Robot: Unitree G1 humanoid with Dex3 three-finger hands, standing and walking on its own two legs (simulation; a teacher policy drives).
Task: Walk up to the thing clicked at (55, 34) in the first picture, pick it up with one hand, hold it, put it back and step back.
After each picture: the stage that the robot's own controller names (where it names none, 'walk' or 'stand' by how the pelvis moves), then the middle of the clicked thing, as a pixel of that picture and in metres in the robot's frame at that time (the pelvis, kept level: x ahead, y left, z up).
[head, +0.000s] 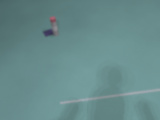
stand; (54, 26) +1.60 +0.44 -0.66
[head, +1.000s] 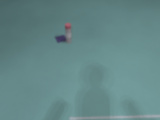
walk; (68, 33) +1.50 +0.19 -0.63
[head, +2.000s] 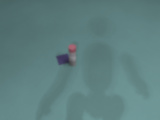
walk; (72, 56) +1.00 +0.15 -0.64
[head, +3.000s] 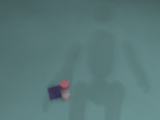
walk; (65, 91) +0.66 +0.18 -0.64
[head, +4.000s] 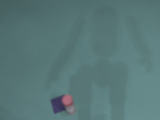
walk; (69, 105) +0.47 +0.16 -0.63
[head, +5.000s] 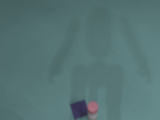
stand; (92, 112) +0.42 +0.00 -0.63
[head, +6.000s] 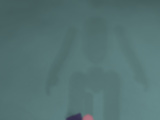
stand; out of the picture +0.39 +0.04 -0.65
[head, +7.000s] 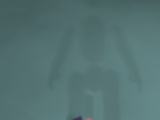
stand; out of the picture +0.37 +0.04 -0.66
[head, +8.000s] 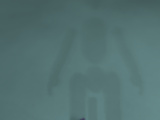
stand; out of the picture +0.37 +0.01 -0.66
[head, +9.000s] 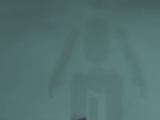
stand; out of the picture +0.37 +0.00 -0.66
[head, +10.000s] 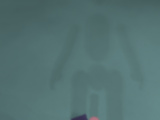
go down; out of the picture +0.37 -0.01 -0.66
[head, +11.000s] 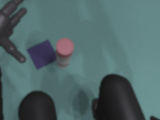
go down; (63, 55) +0.48 +0.00 -0.29
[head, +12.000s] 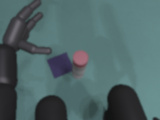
go down; (79, 66) +0.48 -0.01 -0.32
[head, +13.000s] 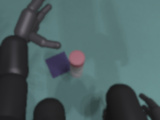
go down; (76, 66) +0.47 -0.02 -0.33
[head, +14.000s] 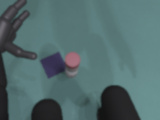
go down; (72, 66) +0.46 +0.00 -0.36
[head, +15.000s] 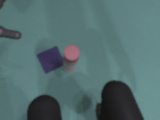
go down; (70, 61) +0.48 +0.00 -0.33
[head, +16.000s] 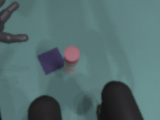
go down; (70, 62) +0.48 -0.01 -0.32
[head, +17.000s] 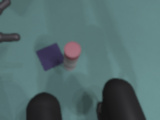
go down; (70, 58) +0.48 -0.01 -0.31
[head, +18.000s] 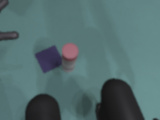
go down; (69, 60) +0.48 +0.00 -0.31
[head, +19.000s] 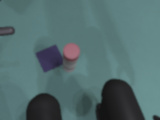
go down; (70, 59) +0.48 +0.00 -0.31
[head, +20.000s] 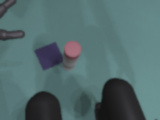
go down; (70, 58) +0.48 -0.01 -0.30
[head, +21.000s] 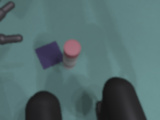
go down; (70, 56) +0.48 +0.00 -0.30
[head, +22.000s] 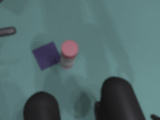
go down; (68, 57) +0.48 +0.00 -0.30
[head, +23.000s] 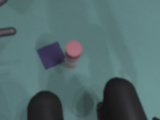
go down; (72, 57) +0.48 -0.01 -0.30
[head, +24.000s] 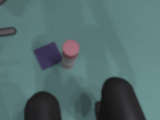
go down; (69, 57) +0.48 +0.00 -0.30
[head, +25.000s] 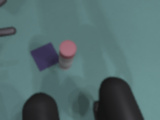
go down; (66, 57) +0.48 +0.00 -0.30
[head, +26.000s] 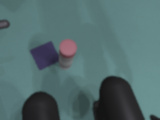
go down; (66, 56) +0.48 +0.00 -0.29
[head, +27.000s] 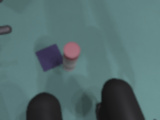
go down; (70, 59) +0.48 +0.00 -0.31
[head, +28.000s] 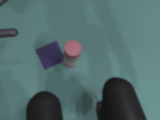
go down; (71, 57) +0.48 +0.00 -0.30
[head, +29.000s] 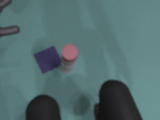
go down; (68, 60) +0.48 +0.00 -0.32
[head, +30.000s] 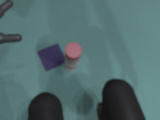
go down; (71, 58) +0.48 -0.01 -0.31
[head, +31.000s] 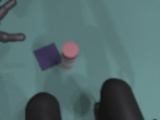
go down; (68, 58) +0.48 +0.00 -0.30
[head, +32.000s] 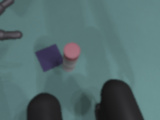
go down; (70, 59) +0.48 -0.01 -0.31
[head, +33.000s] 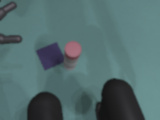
go down; (71, 58) +0.48 -0.01 -0.31
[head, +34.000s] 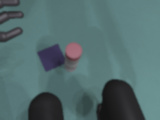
close in; (72, 59) +0.48 -0.01 -0.31
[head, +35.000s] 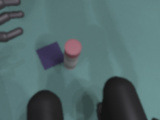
hold; (71, 56) +0.48 +0.00 -0.29
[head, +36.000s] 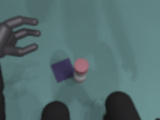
hold; (80, 72) +0.46 -0.01 -0.38
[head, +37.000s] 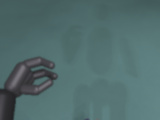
hold; out of the picture +0.39 -0.02 -0.60
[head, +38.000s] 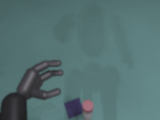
go down; (87, 110) +0.41 +0.00 -0.59
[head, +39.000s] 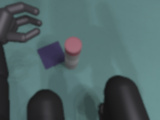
go down; (72, 55) +0.49 -0.01 -0.26
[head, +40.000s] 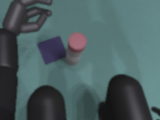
go down; (74, 51) +0.49 -0.01 -0.25
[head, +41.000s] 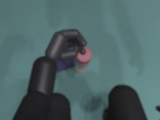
hold; (82, 62) +0.47 -0.02 -0.34
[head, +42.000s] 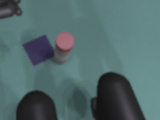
hold; (62, 50) +0.48 +0.00 -0.27
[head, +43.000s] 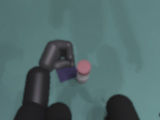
hold; (83, 73) +0.46 -0.01 -0.40
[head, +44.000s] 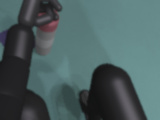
lower; (45, 35) +0.51 +0.02 -0.21
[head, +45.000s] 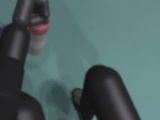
rest; (37, 36) +0.51 +0.04 -0.24
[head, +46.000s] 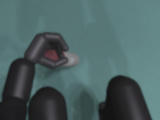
hold; (64, 58) +0.46 +0.05 -0.26
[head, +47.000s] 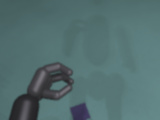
crouch; out of the picture +0.28 +0.10 -0.67
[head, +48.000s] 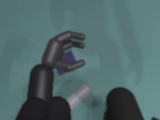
rest; (71, 102) +0.29 +0.07 -0.45
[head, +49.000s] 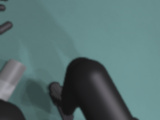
rest; out of the picture +0.31 +0.10 -0.32
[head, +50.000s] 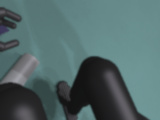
hold; (11, 84) +0.32 +0.10 -0.31
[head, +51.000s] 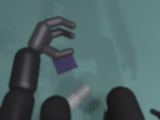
crouch; (70, 103) +0.29 +0.06 -0.43
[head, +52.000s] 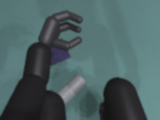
hold; (64, 96) +0.31 +0.06 -0.39
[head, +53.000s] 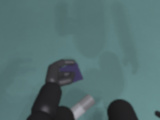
hold; (75, 112) +0.29 +0.05 -0.51
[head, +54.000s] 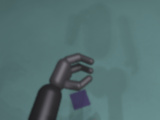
crouch; out of the picture +0.25 +0.06 -0.63
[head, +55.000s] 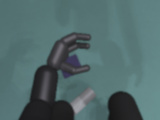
crouch; (76, 105) +0.28 +0.07 -0.48
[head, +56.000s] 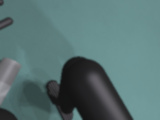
rest; out of the picture +0.31 +0.11 -0.31
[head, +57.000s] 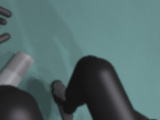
lower; (5, 84) +0.32 +0.10 -0.31
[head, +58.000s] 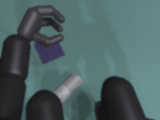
hold; (60, 95) +0.31 +0.06 -0.37
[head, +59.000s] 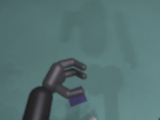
crouch; out of the picture +0.25 +0.06 -0.63
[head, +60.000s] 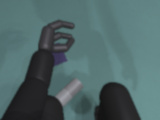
hold; (62, 98) +0.31 +0.05 -0.42
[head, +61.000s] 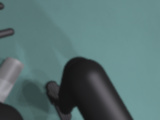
rest; out of the picture +0.31 +0.10 -0.32
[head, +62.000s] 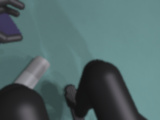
hold; (24, 84) +0.32 +0.08 -0.31
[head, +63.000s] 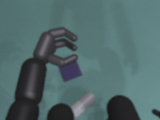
crouch; (76, 109) +0.29 +0.05 -0.49
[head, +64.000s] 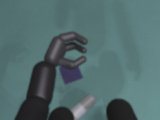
hold; (77, 111) +0.28 +0.05 -0.51
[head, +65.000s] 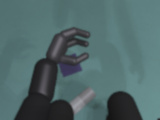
hold; (75, 105) +0.30 +0.05 -0.47
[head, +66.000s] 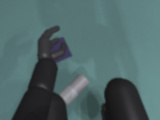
withdraw; (67, 95) +0.31 +0.05 -0.38
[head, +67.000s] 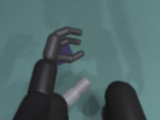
withdraw; (69, 97) +0.31 +0.05 -0.40
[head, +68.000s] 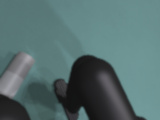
stand; (8, 86) +0.32 +0.09 -0.29
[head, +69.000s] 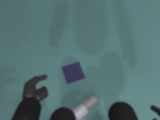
stand; (79, 112) +0.28 +0.04 -0.52
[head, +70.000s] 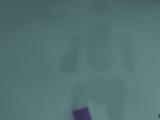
stand; out of the picture +0.23 +0.03 -0.68
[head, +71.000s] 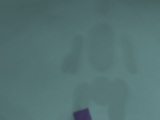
stand; out of the picture +0.22 +0.04 -0.68
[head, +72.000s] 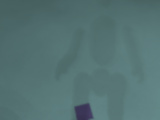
stand; out of the picture +0.23 +0.03 -0.71
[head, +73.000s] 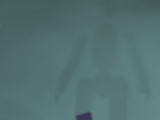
stand; out of the picture +0.24 +0.05 -0.75
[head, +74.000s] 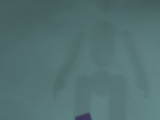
stand; out of the picture +0.22 +0.05 -0.75
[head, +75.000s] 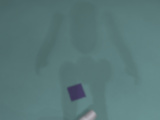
walk; out of the picture +0.32 +0.01 -0.73
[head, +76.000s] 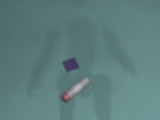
walk; (76, 89) +0.59 +0.09 -0.73
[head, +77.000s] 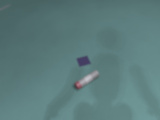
stand; (87, 79) +0.87 +0.08 -0.72
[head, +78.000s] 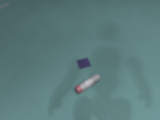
stand; (87, 83) +0.81 +0.05 -0.75
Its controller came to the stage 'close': no
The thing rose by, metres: 0.00
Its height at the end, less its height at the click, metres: -0.09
